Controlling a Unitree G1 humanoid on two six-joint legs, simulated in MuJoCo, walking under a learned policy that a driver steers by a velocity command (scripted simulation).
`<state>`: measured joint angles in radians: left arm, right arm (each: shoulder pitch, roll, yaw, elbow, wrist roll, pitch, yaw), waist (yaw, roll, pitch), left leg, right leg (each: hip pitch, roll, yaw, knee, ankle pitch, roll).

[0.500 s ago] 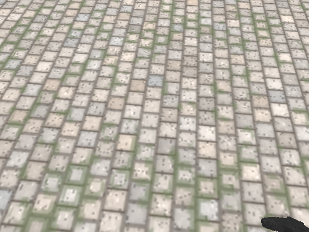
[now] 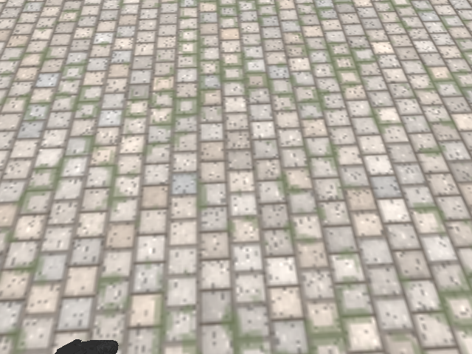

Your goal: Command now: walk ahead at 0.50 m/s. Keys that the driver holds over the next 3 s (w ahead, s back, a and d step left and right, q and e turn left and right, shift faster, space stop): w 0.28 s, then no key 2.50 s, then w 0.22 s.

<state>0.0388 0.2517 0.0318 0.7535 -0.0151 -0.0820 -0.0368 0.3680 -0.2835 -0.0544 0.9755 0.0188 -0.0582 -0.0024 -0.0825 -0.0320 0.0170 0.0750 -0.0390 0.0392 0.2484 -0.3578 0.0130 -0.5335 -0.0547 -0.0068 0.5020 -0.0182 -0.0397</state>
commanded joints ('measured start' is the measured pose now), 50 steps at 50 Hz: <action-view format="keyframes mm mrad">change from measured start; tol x32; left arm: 1 202 181 70 3 4 -16 5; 50 226 83 26 245 21 50 74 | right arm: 1 -33 -162 -31 -43 -3 9 -9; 50 -263 -42 6 -5 -26 45 -19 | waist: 1 168 90 -123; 3 149 -294 -380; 16 92 -22 27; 28 68 290 -388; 50 77 -19 -18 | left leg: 1 -55 226 -66 297 802 113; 4 -765 20 -167 1035 -226 37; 25 -392 62 -51 186 466 45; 27 90 312 -287 276 1123 192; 33 -355 278 -302 7 248 191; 41 -503 176 -180 -17 -159 88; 50 -266 74 -64 162 232 44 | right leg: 1 323 41 -36 -29 -29 -68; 4 902 -318 689 -189 -346 -254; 10 409 -178 249 -342 -3 -197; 25 507 -120 45 -83 368 -75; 28 120 92 39 516 -663 70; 30 41 34 89 604 -663 78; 50 251 -19 47 -119 -195 41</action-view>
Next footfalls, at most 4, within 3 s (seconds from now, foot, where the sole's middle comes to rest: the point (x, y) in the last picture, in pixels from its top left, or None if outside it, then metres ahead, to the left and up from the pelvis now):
0.02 right None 0.19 -0.12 -0.77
0.52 left None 0.45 0.11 -0.77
0.82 right None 0.38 -0.13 -0.77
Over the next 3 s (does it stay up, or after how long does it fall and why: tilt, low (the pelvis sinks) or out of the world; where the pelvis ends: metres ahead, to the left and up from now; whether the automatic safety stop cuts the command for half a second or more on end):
stays up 0.42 0.00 0.00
